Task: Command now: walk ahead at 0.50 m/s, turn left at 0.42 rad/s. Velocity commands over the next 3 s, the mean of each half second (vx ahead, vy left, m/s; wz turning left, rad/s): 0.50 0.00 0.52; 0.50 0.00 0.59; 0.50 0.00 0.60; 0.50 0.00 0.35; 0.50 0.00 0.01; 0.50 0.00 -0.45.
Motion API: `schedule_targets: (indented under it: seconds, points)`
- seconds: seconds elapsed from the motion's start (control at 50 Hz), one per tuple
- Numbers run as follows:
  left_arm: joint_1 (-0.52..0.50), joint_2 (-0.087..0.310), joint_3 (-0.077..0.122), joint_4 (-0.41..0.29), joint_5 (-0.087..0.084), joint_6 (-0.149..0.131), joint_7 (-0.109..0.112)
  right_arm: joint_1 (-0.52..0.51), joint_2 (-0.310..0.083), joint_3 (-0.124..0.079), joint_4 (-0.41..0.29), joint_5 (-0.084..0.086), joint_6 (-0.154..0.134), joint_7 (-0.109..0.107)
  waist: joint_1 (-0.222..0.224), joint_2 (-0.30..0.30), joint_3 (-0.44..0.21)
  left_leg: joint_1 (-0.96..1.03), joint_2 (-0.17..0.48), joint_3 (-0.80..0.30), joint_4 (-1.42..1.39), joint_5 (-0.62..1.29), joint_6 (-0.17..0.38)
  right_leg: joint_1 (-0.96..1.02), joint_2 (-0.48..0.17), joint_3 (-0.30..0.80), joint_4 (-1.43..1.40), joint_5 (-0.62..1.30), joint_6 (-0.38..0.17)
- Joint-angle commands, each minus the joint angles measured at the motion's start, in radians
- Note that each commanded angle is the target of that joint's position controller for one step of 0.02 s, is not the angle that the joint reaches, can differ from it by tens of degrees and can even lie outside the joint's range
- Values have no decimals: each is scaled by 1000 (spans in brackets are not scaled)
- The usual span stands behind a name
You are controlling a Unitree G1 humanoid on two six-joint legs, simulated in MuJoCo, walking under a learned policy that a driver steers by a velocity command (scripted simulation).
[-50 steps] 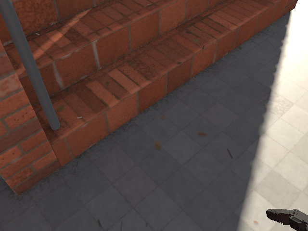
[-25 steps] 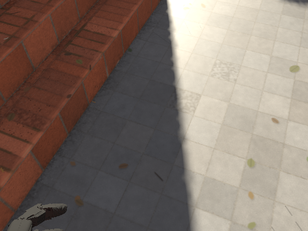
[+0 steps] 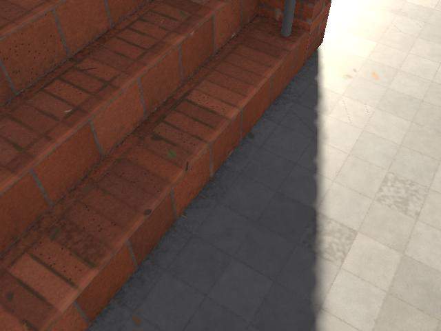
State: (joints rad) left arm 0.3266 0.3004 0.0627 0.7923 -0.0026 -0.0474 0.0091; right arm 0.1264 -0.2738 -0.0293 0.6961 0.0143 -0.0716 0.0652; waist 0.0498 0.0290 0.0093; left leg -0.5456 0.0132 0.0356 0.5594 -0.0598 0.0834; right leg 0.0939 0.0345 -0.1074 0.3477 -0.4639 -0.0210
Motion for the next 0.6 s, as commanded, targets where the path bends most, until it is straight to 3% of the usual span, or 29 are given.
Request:
schedule_targets:
  seconds: [0.02,0.04,0.06,0.08,0.1,0.12,0.14,0.2,0.28,0.3,0.34,0.38,0.44,0.46,0.48,0.5,0.52,0.54,0.56,0.6]
  points:
    - [-13,131,20,-88,21,-5,25,324,-271,-98,-18,1,3,-27,-188,46,-252,574,97,-218,-17,23,129,-292,-169,-20,673,849,-31]
    - [104,9,-19,-119,31,-36,0,314,-317,-101,-24,3,-6,-20,-79,279,-362,905,310,-789,-136,-176,328,-728,59,104,988,-94,28]
    - [-8,115,-4,-116,-1,-69,-20,347,-214,-79,-27,9,-4,-24,-168,145,-376,943,297,-826,-230,-310,290,-839,13,247,1048,-96,9]
    - [-103,141,3,-154,-33,-87,-30,297,-189,-72,-34,3,-4,-31,-170,100,-224,831,269,-677,-249,-261,248,-902,-31,231,1014,-5,-4]
    - [-142,126,-4,-163,-19,-96,-25,235,-187,-71,-50,0,-2,-36,-136,-17,-146,688,236,-580,-255,-154,224,-876,-75,216,932,69,-7]
    - [-158,128,2,-165,6,-95,-19,182,-169,-65,-66,-2,1,-38,-102,-55,-87,561,205,-508,-271,-27,214,-825,-99,206,848,106,4]
    - [-143,127,6,-172,14,-84,-19,158,-158,-58,-81,-14,1,-44,-68,-26,-78,482,186,-476,-293,53,218,-762,-114,213,817,130,14]
    - [-112,96,-1,-168,27,-56,-13,137,-167,-59,-81,-7,1,-57,-32,5,-45,347,151,-388,-331,167,227,-718,-119,179,690,158,65]
    - [-251,51,-20,-199,25,-53,-11,174,-199,-69,-55,7,8,-80,-77,34,-18,256,64,-284,-327,110,162,-646,-68,154,387,436,103]
    - [-224,22,-42,-185,79,-8,-33,238,-198,-73,-1,-21,19,-58,-77,69,-30,265,18,-255,-313,120,120,-596,-64,94,376,471,94]
    - [-272,41,-40,-198,59,12,-39,261,-174,-73,0,-21,27,-47,-108,75,-21,282,21,-282,-284,113,98,-576,-58,93,322,504,88]
    - [-314,64,-36,-219,46,6,-35,268,-184,-80,-2,-29,27,-49,-117,74,-11,332,63,-354,-252,109,96,-577,-59,118,280,464,80]
    - [-220,111,-19,-200,46,-19,-21,214,-210,-93,-18,-42,22,-58,-60,65,-20,370,98,-439,-149,129,58,-449,-45,145,193,325,47]
    - [-123,123,-11,-173,50,-32,-11,199,-201,-90,-17,-37,18,-56,-7,34,-49,350,58,-424,-36,164,40,-322,-38,145,126,305,24]
    - [-6,181,6,-160,69,-47,3,207,-140,-71,-26,-24,8,-48,42,-79,-147,296,-15,-343,202,95,14,-150,-180,282,68,189,-20]
    - [58,288,31,-165,86,-40,12,284,-67,-53,-60,8,5,-51,24,-296,-261,32,-165,-180,473,-333,-26,105,-426,659,-20,68,-115]
    - [37,274,41,-149,61,-23,5,304,-123,-52,-54,-26,17,-57,-12,-321,-257,-115,-124,-137,610,-477,-21,85,-481,888,-84,-52,-171]
    - [-9,173,18,-163,53,-19,0,253,-156,-59,-24,-39,31,-56,-9,-156,-148,-130,-65,-153,660,-397,-16,-11,-438,764,-90,-113,-158]
    - [-49,111,2,-161,48,-18,-3,202,-149,-58,-20,-41,36,-45,-15,-89,-71,-107,-36,-140,633,-328,-21,-105,-383,613,-101,-13,-138]
    - [-54,73,-11,-137,44,-25,1,169,-121,-56,-19,-50,54,-28,-31,-134,-10,-63,4,-118,576,-285,-42,-187,-305,389,-123,288,-109]
